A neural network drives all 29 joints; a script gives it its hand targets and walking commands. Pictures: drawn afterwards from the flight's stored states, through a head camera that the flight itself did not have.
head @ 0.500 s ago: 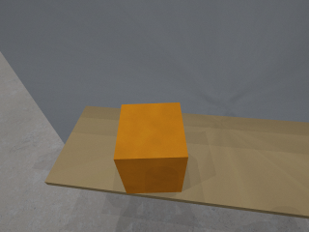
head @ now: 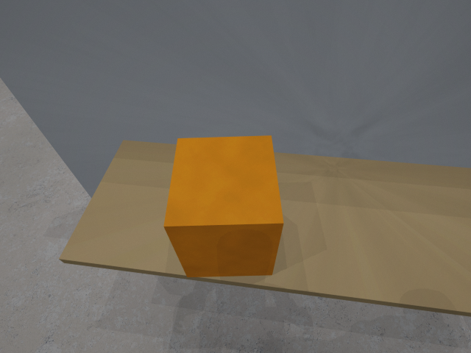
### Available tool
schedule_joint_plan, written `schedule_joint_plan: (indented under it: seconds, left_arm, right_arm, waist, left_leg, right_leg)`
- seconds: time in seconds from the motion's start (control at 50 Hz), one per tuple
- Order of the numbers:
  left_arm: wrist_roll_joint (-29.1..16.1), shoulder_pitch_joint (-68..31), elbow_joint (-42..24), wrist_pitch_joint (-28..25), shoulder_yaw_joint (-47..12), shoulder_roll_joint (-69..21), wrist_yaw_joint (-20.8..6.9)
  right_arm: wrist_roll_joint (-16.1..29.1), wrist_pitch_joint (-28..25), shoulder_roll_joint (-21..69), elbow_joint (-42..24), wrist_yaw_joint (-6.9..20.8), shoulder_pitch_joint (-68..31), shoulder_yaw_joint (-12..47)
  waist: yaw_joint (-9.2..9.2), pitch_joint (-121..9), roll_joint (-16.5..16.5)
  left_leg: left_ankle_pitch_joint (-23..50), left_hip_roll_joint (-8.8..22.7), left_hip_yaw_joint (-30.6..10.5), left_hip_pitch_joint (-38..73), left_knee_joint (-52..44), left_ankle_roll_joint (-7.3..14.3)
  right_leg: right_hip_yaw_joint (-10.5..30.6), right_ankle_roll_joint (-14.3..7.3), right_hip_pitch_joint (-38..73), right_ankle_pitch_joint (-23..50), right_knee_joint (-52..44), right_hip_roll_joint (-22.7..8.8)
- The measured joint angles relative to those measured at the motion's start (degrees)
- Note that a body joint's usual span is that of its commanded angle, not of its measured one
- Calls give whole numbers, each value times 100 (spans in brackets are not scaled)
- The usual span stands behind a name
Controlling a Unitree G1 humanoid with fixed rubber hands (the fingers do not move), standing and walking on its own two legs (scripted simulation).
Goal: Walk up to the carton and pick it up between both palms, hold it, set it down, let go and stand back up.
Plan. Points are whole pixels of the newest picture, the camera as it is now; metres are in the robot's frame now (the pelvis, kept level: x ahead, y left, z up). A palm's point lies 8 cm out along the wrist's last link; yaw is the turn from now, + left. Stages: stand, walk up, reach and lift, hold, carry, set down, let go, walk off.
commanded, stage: reach and lift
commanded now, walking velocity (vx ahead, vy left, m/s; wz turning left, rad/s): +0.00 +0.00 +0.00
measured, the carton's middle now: (227, 210) +0.43 +0.03 -0.07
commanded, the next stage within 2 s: none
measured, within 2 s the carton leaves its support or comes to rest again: neither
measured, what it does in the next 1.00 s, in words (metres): shifts its weight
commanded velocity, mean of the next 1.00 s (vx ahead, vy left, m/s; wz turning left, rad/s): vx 0.00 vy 0.00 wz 0.00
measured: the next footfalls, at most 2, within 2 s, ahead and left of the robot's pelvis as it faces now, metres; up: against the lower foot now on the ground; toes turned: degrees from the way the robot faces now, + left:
none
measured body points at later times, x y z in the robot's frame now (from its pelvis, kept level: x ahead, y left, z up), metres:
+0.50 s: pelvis -0.05 +0.03 -0.02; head -0.01 +0.04 +0.43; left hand +0.13 +0.28 -0.12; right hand +0.11 -0.22 -0.13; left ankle -0.03 +0.14 -0.72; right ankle +0.01 -0.09 -0.72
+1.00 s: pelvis -0.05 +0.02 +0.00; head -0.08 +0.02 +0.45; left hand +0.14 +0.24 -0.07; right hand +0.12 -0.20 -0.08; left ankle -0.03 +0.14 -0.72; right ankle +0.00 -0.09 -0.72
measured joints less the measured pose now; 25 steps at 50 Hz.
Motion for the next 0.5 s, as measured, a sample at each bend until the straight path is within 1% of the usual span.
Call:
schedule_joint_plan:
  seconds: [0.02,0.04,0.08,0.1,0.12,0.14,0.18,0.2,0.22,0.24,0.28,0.32,0.4,0.44,0.5]
  left_arm:
    - [43,-258,-331,452,80,85,-53]
    - [142,-481,-683,838,191,129,-106]
    - [322,-785,-1407,1436,362,129,-240]
    - [447,-878,-1733,1639,454,86,-325]
    - [584,-924,-2058,1813,545,27,-405]
    - [691,-912,-2385,1944,616,-42,-484]
    - [860,-738,-2936,2110,603,-199,-603]
    - [905,-559,-3175,2165,550,-257,-629]
    - [946,-346,-3381,2184,493,-293,-641]
    - [962,-134,-3538,2168,425,-305,-634]
    - [968,246,-3634,2038,314,-269,-559]
    - [946,477,-3535,1840,236,-194,-440]
    - [800,528,-3233,1419,128,-16,-108]
    - [682,453,-3107,1200,86,31,17]
    - [493,293,-2964,961,7,30,151]
  right_arm:
    - [53,151,-33,-309,59,-243,-30]
    - [189,284,-93,-593,87,-488,-8]
    - [660,510,-243,-988,73,-975,122]
    - [867,590,-306,-1121,43,-1183,216]
    - [1047,645,-354,-1232,11,-1330,320]
    - [1191,684,-383,-1343,-22,-1409,408]
    - [1418,724,-418,-1501,-100,-1377,575]
    - [1461,713,-403,-1539,-126,-1297,626]
    - [1432,671,-373,-1580,-158,-1179,653]
    - [1384,607,-338,-1644,-185,-1031,654]
    - [1202,473,-236,-1731,-189,-731,575]
    - [910,334,-104,-1733,-123,-500,351]
    - [440,110,84,-1618,120,-287,-55]
    - [317,-20,162,-1552,195,-281,-190]
    - [233,-236,241,-1425,246,-311,-277]
  waist:
    - [14,84,-69]
    - [27,132,-106]
    - [-5,123,-78]
    - [-21,129,-49]
    - [-18,136,-48]
    - [3,157,-59]
    - [46,254,-18]
    - [26,287,6]
    - [3,307,10]
    - [-3,325,2]
    - [-9,310,-50]
    - [19,290,-77]
    - [167,266,-46]
    - [191,242,-2]
    - [159,182,59]
  left_leg:
    - [-101,-24,5,-252,285,-50]
    - [-178,-35,6,-495,548,-24]
    - [-303,-16,-47,-927,973,-9]
    - [-333,0,-63,-1047,1104,55]
    - [-358,2,-62,-1098,1182,28]
    - [-371,-1,-47,-1082,1213,24]
    - [-349,28,-64,-874,1131,77]
    - [-311,38,-96,-744,1042,77]
    - [-252,37,-121,-614,931,35]
    - [-199,34,-130,-487,813,44]
    - [-110,7,-127,-320,631,85]
    - [-69,9,-127,-294,588,108]
    - [-128,70,-69,-463,809,138]
    - [-165,97,-46,-549,933,151]
    - [-187,100,-29,-582,1041,174]
  right_leg:
    - [-18,-1,-245,102,254,-51]
    - [-32,6,-483,23,518,-77]
    - [-94,16,-847,-218,865,-81]
    - [-119,24,-933,-268,942,-73]
    - [-123,43,-957,31,946,-81]
    - [-110,61,-939,147,967,-84]
    - [-131,70,-677,-91,845,-48]
    - [-164,74,-499,-138,698,-35]
    - [-189,80,-332,-128,540,-33]
    - [-202,88,-195,-54,403,-33]
    - [-206,106,-9,40,197,-52]
    - [-210,119,35,88,121,-49]
    - [-160,133,-128,114,255,-1]
    - [-138,145,-210,114,338,20]
    - [-123,166,-237,112,422,18]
